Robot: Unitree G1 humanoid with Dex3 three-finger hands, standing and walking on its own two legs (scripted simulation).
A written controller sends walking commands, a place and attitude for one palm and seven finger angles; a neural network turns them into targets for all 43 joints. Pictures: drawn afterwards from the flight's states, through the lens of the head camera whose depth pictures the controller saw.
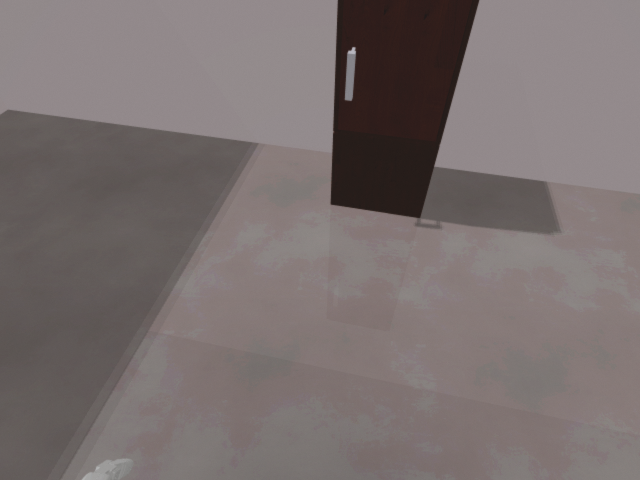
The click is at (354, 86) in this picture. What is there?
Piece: cupboard door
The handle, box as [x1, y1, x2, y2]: [345, 47, 355, 100]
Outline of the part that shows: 355,47 353,47 347,53 345,99 351,100 352,97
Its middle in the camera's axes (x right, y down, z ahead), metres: +0.10 -0.57 +1.33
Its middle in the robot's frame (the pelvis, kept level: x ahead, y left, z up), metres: +1.38 -0.03 -0.11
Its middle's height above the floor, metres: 0.66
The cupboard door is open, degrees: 0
